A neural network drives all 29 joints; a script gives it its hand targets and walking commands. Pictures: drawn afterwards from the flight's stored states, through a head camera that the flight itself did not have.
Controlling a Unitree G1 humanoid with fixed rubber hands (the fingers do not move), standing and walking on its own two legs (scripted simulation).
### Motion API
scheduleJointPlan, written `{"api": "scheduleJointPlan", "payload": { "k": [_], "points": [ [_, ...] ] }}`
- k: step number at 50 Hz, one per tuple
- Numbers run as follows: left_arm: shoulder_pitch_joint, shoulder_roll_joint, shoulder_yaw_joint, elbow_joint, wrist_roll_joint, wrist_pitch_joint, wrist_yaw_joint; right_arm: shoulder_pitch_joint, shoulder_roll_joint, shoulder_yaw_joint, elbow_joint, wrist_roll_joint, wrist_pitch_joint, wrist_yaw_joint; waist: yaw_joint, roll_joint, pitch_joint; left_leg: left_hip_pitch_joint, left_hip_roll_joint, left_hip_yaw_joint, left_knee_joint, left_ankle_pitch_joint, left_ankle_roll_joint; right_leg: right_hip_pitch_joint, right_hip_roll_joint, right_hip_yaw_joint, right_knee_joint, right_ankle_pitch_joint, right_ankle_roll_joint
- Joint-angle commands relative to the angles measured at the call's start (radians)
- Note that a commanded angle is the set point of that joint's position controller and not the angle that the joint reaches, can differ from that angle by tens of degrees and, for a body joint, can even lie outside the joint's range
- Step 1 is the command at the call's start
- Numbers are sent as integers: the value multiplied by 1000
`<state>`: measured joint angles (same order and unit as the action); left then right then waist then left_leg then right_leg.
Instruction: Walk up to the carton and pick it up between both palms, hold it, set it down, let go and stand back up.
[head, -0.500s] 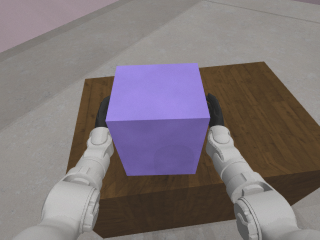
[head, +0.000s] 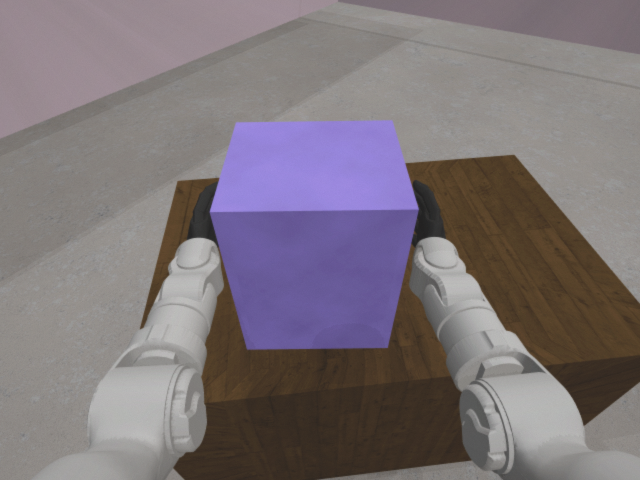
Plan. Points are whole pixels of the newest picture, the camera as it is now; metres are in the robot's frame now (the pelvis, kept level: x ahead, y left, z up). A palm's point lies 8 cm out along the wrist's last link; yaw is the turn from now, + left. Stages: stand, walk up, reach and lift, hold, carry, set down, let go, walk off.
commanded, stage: reach and lift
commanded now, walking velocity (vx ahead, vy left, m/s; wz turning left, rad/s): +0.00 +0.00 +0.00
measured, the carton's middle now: (315, 241) +0.41 +0.01 +0.09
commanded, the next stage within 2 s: hold in 1.50 s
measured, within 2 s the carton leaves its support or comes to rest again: neither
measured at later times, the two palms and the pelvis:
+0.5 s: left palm (194, 229) +0.39 +0.16 +0.15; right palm (432, 233) +0.37 -0.13 +0.13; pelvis +0.01 +0.01 +0.00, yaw +0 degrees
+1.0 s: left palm (199, 239) +0.36 +0.15 +0.15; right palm (447, 244) +0.35 -0.15 +0.14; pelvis +0.00 +0.00 +0.00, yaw +0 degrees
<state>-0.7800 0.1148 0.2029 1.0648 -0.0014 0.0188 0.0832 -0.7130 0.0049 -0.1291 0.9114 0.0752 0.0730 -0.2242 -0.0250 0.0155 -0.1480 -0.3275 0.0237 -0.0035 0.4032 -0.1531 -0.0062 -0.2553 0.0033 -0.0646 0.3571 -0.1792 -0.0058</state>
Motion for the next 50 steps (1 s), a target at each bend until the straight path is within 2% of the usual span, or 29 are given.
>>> {"api": "scheduleJointPlan", "payload": {
  "k": [1,4,6,10,13,17,22,25,26,30,32,33,34,36,38,43,50],
  "points": [
    [-706,-827,-357,-448,15,7,-164,-789,796,434,-401,60,-15,129,-7,-7,-540,237,-68,-21,-14,264,-13,255,23,77,-30,339,34],
    [-662,-843,-417,-575,9,80,-147,-768,773,499,-498,111,16,114,-16,13,-559,288,-69,-39,-2,334,-29,259,36,73,-31,398,36],
    [-621,-826,-420,-617,26,134,-142,-736,752,507,-510,127,43,109,-7,15,-495,294,-70,-39,-10,304,-29,228,33,73,-43,358,37],
    [-556,-807,-412,-666,72,235,-149,-687,689,466,-481,120,78,109,-10,14,-355,311,-62,-35,-45,220,-28,162,38,61,-82,212,37],
    [-523,-829,-435,-717,75,280,-153,-686,670,463,-522,130,79,110,-23,25,-334,361,-61,-31,-34,264,-40,170,46,54,-84,243,35],
    [-475,-854,-484,-796,74,334,-156,-711,639,489,-635,162,73,102,-35,66,-378,417,-64,-35,-7,340,-62,186,55,42,-85,292,34],
    [-463,-864,-548,-909,54,384,-145,-706,603,497,-717,161,86,107,-59,65,-395,470,-57,-45,6,373,-75,147,66,25,-90,272,28],
    [-437,-843,-549,-908,67,418,-143,-682,575,489,-712,154,107,114,-61,55,-343,471,-50,-45,-9,335,-70,131,68,19,-98,222,26],
    [-423,-833,-536,-904,76,430,-147,-670,574,490,-703,148,114,115,-59,32,-327,462,-49,-43,-14,319,-64,139,69,17,-97,218,30],
    [-369,-817,-499,-869,98,471,-170,-693,550,476,-724,146,117,115,-54,11,-296,445,-53,-27,-32,270,-49,173,63,13,-104,203,36],
    [-378,-822,-503,-895,98,479,-175,-726,555,492,-767,157,111,114,-47,11,-325,448,-55,-24,-26,289,-48,189,63,15,-100,233,38],
    [-272,-857,-544,-944,98,466,-169,-640,576,565,-829,189,100,113,-51,14,-353,514,-38,-39,2,425,-66,236,95,-6,-88,359,33],
    [-283,-852,-559,-974,86,460,-170,-657,565,588,-861,203,97,106,-41,36,-384,520,-52,-40,24,469,-76,245,93,0,-92,381,33],
    [-309,-848,-560,-986,86,459,-169,-673,582,603,-869,212,99,99,-46,32,-384,528,-55,-36,28,486,-75,237,93,0,-86,406,39],
    [-308,-818,-527,-976,110,464,-176,-645,570,584,-822,195,102,100,-46,12,-318,505,-60,-30,5,427,-60,242,81,0,-88,387,48],
    [-348,-773,-494,-941,134,479,-194,-637,576,523,-752,141,111,111,-40,3,-190,394,-55,-11,-82,167,-24,217,48,13,-113,213,48],
    [-459,-807,-512,-905,92,461,-193,-763,618,489,-782,105,83,120,-53,13,-310,388,-57,-3,-79,73,3,195,31,10,-110,162,51]
  ]
}}
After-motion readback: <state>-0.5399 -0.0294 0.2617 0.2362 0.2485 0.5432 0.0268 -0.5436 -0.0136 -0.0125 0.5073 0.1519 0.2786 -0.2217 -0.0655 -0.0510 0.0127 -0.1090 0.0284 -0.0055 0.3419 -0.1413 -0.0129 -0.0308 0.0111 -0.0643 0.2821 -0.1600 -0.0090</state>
